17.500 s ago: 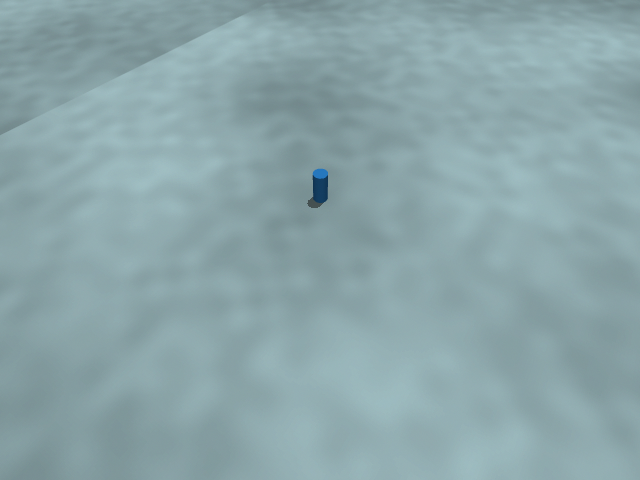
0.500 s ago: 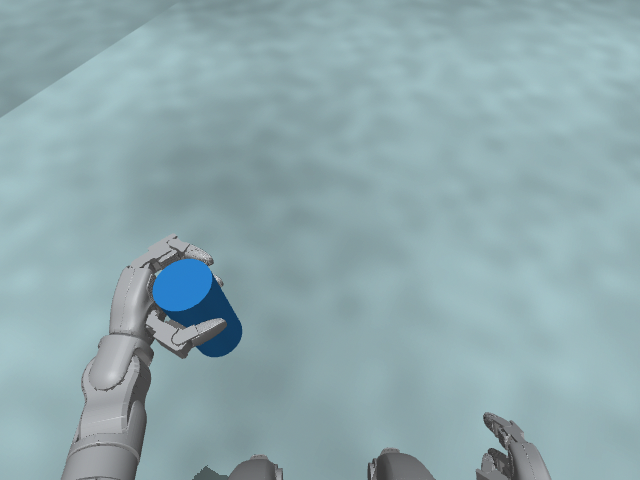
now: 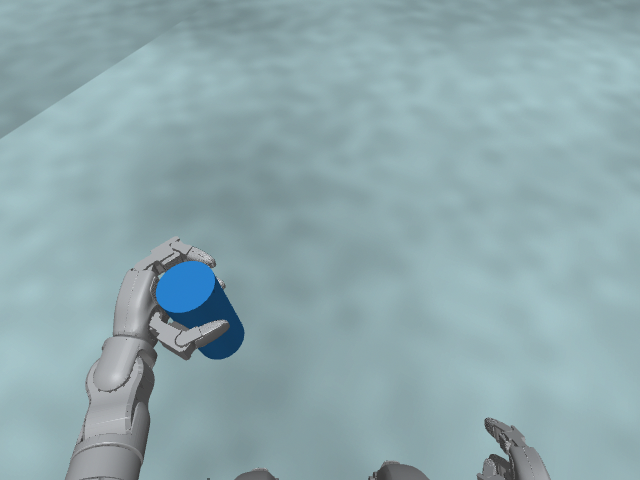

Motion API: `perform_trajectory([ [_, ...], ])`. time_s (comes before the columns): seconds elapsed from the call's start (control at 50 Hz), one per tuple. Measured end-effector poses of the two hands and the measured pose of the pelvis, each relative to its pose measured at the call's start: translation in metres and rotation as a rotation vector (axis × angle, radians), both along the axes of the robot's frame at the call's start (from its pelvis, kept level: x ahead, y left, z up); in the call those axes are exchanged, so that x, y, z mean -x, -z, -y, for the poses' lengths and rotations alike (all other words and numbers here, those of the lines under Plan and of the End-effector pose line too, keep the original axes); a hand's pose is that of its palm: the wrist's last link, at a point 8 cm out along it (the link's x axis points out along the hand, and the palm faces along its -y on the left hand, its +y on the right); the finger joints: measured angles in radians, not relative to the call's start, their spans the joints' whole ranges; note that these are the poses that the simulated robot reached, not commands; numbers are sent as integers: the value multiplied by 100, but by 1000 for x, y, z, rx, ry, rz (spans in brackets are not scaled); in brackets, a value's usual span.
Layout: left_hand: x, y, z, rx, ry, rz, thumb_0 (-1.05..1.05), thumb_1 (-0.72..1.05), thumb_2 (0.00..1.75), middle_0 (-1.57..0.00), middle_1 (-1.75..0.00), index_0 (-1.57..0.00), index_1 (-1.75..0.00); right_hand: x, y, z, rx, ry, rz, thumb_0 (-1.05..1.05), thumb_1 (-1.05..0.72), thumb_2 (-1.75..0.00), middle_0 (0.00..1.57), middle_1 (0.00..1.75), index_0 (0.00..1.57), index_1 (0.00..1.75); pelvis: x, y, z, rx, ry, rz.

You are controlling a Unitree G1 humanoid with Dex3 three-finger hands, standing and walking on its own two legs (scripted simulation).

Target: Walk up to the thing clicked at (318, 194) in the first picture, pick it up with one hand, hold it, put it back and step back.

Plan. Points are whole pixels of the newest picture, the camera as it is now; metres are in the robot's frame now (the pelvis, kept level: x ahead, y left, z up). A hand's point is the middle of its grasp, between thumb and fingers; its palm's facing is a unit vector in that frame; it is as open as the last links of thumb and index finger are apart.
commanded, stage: hold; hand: left
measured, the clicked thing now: (205, 314) +0.32 +0.15 +0.01
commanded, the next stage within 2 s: none
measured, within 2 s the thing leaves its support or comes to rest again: neither
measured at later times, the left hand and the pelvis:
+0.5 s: hand (194, 297) +0.32 +0.16 +0.05, palm faces -0.08 -1.00 +0.01, open 9.9 cm; pelvis +0.00 +0.00 +0.01, yaw +0 degrees
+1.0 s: hand (195, 295) +0.32 +0.16 +0.05, palm faces -0.09 -1.00 +0.01, open 9.9 cm; pelvis +0.00 +0.00 +0.01, yaw +0 degrees
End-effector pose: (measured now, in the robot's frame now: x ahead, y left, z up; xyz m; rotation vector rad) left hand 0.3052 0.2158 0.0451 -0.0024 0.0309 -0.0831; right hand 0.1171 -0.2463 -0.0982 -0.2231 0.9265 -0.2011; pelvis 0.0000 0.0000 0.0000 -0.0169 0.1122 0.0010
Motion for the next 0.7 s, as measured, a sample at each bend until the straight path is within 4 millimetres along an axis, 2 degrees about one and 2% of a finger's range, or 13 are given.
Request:
perform_trajectory([
  [0.38, 2, -9, 2, 0, 11, 5, -2, -46, 107, -76, -111, -77, -116, 4, -5, -1, -9, -4, 7, 1, -91, -90, 20, 30, 20, 30, 3, -6, 0, -3, 0, 24],
  [0.7, -2, -8, 2, 3, 9, 6, -2, -46, 107, -76, -111, -77, -116, 5, -6, -1, -7, 0, 4, 1, -91, -90, 20, 30, 20, 30, 2, -6, -2, -2, 2, 22],
])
